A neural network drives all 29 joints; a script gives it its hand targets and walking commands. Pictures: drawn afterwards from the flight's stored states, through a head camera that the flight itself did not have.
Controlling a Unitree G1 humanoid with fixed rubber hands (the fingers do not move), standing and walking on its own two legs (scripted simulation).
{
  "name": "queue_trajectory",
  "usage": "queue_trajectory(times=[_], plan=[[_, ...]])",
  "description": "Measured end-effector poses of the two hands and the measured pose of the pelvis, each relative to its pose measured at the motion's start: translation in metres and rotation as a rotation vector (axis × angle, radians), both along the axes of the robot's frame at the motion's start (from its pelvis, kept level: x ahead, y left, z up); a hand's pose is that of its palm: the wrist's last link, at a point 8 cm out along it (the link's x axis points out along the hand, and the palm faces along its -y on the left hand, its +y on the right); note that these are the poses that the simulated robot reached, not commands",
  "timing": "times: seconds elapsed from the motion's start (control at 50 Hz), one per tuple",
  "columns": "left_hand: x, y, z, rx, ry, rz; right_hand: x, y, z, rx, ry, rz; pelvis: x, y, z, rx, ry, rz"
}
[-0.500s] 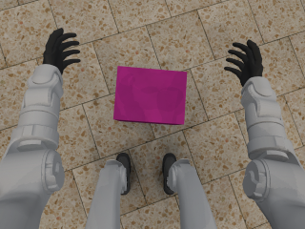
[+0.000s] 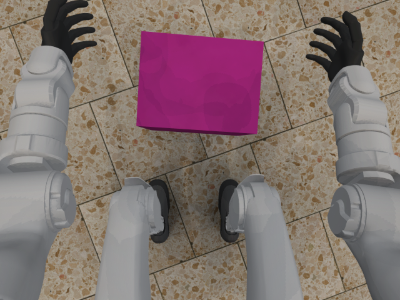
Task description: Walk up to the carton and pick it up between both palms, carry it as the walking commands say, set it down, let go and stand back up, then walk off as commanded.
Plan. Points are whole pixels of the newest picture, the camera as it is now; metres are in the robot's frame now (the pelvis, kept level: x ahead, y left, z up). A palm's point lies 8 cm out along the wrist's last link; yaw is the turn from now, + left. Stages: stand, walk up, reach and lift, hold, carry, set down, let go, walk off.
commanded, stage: reach and lift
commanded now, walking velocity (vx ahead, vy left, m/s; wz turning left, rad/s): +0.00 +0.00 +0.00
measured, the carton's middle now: (198, 93) +0.51 -0.01 -0.39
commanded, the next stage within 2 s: none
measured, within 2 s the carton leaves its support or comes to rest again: neither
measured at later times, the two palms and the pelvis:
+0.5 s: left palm (98, 76) +0.52 +0.21 -0.26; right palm (297, 87) +0.50 -0.24 -0.26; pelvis -0.01 +0.00 -0.11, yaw -1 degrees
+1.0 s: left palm (108, 84) +0.52 +0.21 -0.32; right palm (286, 92) +0.49 -0.23 -0.32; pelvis -0.02 +0.00 -0.15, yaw -1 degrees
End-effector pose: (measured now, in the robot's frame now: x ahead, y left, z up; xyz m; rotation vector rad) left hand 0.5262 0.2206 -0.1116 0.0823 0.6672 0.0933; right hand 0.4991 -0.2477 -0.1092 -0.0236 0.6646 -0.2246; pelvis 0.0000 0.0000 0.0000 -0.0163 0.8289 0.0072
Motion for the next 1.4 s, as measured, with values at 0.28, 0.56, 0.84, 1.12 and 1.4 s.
queue_trajectory(times=[0.28,0.56,0.84,1.12,1.4], plan=[[0.002,-0.003,-0.08,0.007,0.025,-0.001,0.0,0.006,-0.084,-0.001,0.024,-0.011,-0.009,-0.002,-0.063,-0.007,-0.058,-0.001],[-0.009,-0.01,-0.166,0.002,0.057,0.022,-0.005,0.013,-0.165,-0.012,0.064,-0.009,-0.012,-0.001,-0.117,-0.007,-0.137,-0.006],[-0.006,-0.008,-0.213,0.01,0.061,0.035,-0.004,0.008,-0.21,-0.024,0.081,-0.015,-0.015,0.0,-0.149,-0.004,-0.197,-0.01],[-0.012,-0.016,-0.21,0.004,0.079,0.027,-0.007,0.018,-0.208,-0.007,0.09,-0.013,-0.017,0.001,-0.148,0.0,-0.204,-0.008],[-0.008,-0.039,-0.21,-0.009,0.081,0.0,-0.001,0.036,-0.207,0.006,0.092,0.014,-0.019,0.0,-0.143,-0.002,-0.2,-0.01]])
